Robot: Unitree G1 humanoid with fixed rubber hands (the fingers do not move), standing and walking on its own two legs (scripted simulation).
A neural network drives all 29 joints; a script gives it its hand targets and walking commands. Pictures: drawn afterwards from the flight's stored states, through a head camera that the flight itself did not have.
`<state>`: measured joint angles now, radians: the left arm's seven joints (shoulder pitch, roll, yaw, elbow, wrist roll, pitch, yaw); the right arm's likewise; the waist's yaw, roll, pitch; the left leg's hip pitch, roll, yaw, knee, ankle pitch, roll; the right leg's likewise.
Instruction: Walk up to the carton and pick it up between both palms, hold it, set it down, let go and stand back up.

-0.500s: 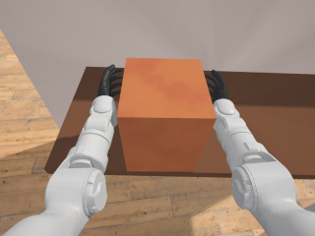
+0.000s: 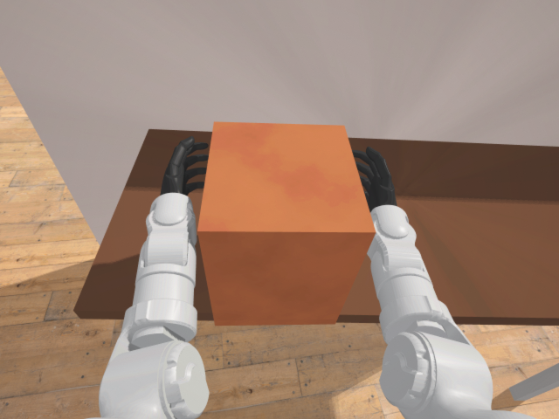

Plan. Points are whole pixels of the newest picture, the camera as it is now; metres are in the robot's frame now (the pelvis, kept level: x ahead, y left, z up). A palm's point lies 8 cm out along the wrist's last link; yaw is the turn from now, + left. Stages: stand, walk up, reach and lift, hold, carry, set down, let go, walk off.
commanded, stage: reach and lift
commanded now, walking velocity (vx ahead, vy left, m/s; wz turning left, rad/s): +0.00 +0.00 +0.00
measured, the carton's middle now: (277, 228) +0.40 +0.02 +0.05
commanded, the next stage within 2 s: none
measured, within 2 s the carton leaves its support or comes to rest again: leaves its support in 0.84 s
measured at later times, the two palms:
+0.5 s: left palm (176, 192) +0.39 +0.17 +0.12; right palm (378, 203) +0.40 -0.13 +0.12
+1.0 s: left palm (171, 184) +0.38 +0.17 +0.15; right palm (383, 204) +0.38 -0.13 +0.13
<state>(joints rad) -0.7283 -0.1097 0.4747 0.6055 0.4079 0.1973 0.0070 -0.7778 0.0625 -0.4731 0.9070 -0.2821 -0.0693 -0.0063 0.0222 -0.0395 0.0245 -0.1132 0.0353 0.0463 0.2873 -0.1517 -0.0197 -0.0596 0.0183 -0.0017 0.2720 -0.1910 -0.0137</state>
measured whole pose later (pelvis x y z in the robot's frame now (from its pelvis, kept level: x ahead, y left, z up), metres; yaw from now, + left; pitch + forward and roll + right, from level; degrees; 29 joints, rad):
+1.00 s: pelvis -0.01 +0.00 +0.00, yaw +2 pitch -3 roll +0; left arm -0.75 -0.04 0.37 0.57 0.32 0.35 0.04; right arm -0.77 0.02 -0.27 0.91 -0.07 0.00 -0.10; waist -0.02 -0.03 0.01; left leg -0.10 0.04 0.03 0.29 -0.13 -0.02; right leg -0.03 0.01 -0.06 0.25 -0.17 -0.02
